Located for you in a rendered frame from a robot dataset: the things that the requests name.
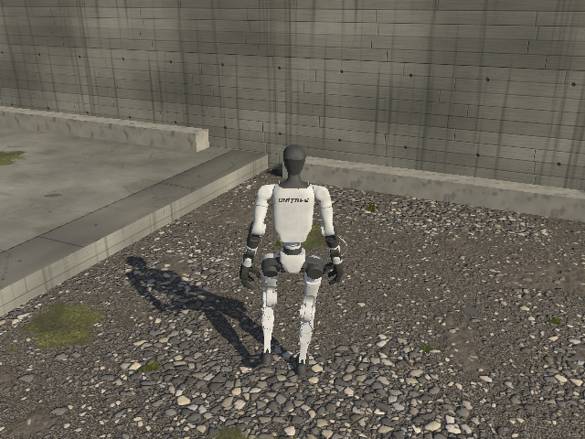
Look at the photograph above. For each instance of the robot foot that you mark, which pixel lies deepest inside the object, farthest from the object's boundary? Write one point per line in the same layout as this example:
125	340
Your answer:
266	358
300	367

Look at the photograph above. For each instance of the robot right upper arm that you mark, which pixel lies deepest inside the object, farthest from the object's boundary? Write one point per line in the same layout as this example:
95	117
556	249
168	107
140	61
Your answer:
326	210

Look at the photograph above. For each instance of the robot right forearm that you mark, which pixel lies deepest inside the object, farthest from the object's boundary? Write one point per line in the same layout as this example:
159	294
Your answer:
333	247

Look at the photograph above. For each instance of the robot left forearm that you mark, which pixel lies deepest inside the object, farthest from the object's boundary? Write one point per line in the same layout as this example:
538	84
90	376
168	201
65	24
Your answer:
251	248

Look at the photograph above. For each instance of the left robot foot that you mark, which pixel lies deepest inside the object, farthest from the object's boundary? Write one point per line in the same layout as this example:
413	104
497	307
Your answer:
266	358

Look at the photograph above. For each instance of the right robot hand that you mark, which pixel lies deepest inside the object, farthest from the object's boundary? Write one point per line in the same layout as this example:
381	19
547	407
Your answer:
338	270

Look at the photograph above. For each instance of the robot left upper arm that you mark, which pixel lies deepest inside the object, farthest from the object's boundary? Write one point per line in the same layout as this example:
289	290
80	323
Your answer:
265	192

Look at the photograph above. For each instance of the right robot foot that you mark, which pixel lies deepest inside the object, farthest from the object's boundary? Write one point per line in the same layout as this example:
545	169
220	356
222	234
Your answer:
300	367

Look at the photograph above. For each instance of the left robot hand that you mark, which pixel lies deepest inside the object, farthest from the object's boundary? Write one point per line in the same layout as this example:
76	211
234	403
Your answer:
245	277

